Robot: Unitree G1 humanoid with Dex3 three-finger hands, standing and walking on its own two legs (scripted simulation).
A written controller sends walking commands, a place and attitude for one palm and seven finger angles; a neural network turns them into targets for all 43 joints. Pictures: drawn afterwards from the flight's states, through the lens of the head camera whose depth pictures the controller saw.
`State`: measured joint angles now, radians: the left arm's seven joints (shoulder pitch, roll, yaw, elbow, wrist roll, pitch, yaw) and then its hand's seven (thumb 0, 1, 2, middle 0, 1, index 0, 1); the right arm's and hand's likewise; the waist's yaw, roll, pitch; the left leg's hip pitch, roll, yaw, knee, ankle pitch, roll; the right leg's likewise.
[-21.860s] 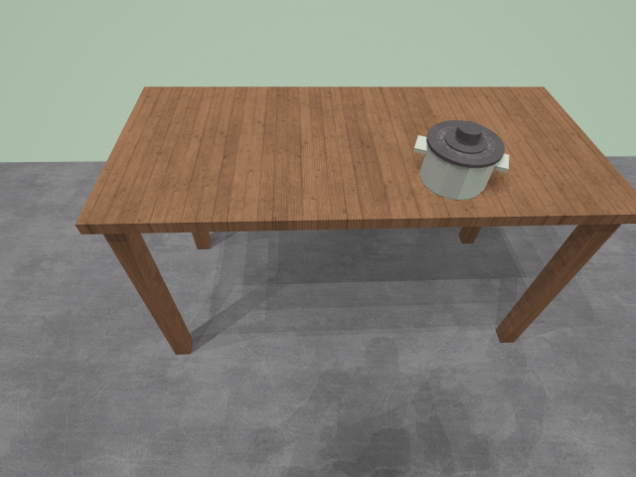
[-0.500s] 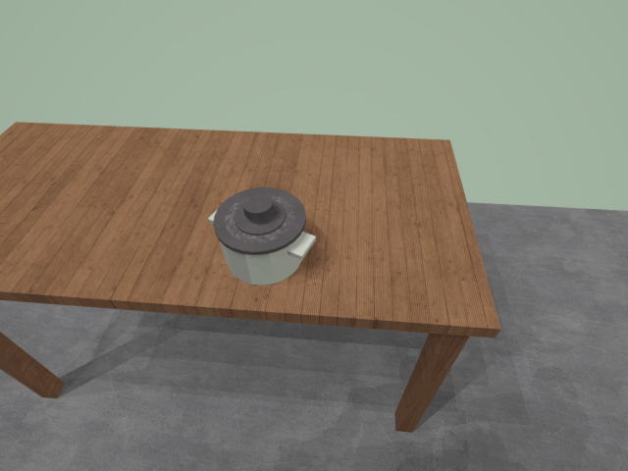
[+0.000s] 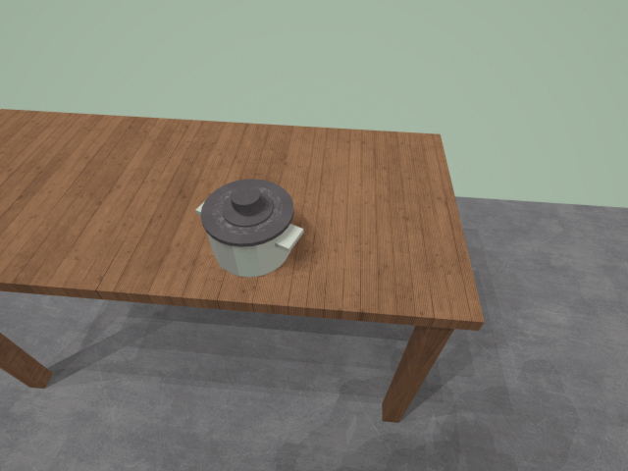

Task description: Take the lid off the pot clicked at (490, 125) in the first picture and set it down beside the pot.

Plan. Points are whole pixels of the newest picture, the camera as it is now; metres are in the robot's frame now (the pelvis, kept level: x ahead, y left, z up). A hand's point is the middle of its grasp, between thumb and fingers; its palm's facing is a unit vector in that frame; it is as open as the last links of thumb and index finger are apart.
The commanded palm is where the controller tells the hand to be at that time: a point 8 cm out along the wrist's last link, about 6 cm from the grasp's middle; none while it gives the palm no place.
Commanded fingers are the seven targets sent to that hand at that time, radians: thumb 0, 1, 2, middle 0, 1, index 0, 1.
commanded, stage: look again from close up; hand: left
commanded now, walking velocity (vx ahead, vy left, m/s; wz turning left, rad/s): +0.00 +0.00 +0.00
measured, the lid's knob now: (246, 198) +0.53 +0.15 +0.03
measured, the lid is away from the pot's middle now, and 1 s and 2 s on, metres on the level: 0.00 0.00 0.00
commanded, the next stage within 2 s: lift the closed hand beside the body in 0.28 s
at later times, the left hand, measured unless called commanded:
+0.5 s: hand out of the picture +0.09 +0.19 -0.12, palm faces +0.16 -0.95 -0.28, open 7.2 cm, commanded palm +0.08 +0.23 -0.06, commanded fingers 0.00 0.90 0.90 -0.51 -0.64 -0.51 -0.64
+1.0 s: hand out of the picture +0.12 +0.20 -0.06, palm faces +0.34 -0.88 -0.33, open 3.1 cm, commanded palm +0.08 +0.24 -0.03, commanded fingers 0.00 0.90 0.90 -1.30 -1.50 -1.30 -1.50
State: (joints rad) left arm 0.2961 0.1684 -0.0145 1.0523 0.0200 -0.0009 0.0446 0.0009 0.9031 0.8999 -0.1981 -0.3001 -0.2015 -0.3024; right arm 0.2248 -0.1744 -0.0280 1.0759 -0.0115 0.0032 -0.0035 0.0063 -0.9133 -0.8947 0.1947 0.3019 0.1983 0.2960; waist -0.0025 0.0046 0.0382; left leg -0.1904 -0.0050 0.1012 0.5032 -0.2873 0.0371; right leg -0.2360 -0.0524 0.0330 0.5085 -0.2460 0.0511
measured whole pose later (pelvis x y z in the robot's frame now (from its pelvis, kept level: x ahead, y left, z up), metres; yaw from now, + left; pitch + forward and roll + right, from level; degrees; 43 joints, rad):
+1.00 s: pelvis +0.02 -0.04 -0.01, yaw +6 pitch +2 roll +0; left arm 0.55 0.20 0.10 0.13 0.00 -0.03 0.11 0.01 0.90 0.90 -1.14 -1.33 -1.14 -1.34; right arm 0.17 -0.21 0.00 0.57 0.00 -0.19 -0.05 0.01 -0.91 -0.89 0.20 0.30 0.20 0.30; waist 0.06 0.02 -0.01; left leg -0.29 0.02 -0.01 0.58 -0.32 -0.01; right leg -0.29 -0.03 -0.08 0.57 -0.31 0.00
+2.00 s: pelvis +0.02 -0.02 +0.00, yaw +4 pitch -2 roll -1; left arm 0.60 0.30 0.21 -0.39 -0.01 -0.08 0.10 0.01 0.89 0.90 -1.30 -1.50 -1.30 -1.50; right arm 0.22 -0.19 0.03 0.61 0.00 -0.19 -0.05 0.02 -0.90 -0.89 0.20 0.30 0.20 0.30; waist 0.07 0.05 0.01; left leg -0.14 0.01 0.03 0.49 -0.31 0.01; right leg -0.15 -0.04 -0.05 0.47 -0.28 0.03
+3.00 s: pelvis +0.00 -0.01 +0.01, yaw +4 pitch +1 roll +0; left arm 0.07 0.61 -0.01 -0.12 0.80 -0.05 -0.24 0.00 -0.22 1.30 -0.83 -0.13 -0.84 -0.13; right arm 0.16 -0.28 0.00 0.57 0.03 0.09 0.00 0.01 -0.91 -0.89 0.20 0.30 0.20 0.30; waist 0.04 0.12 0.01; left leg -0.21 -0.02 0.03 0.41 -0.21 0.03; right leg -0.21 -0.06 -0.04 0.39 -0.19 0.04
